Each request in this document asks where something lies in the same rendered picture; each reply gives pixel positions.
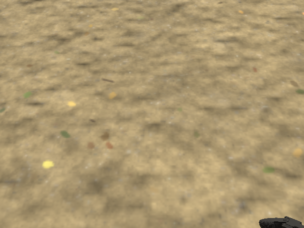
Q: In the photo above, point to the robot right hand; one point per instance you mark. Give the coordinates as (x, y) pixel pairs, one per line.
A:
(285, 222)

